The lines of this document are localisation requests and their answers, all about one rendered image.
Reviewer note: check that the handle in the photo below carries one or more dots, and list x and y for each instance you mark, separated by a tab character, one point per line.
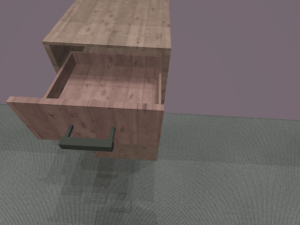
87	144

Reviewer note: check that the drawer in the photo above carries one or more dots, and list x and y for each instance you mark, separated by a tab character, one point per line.
95	92

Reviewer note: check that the cabinet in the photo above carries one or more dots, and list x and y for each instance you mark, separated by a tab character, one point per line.
139	27

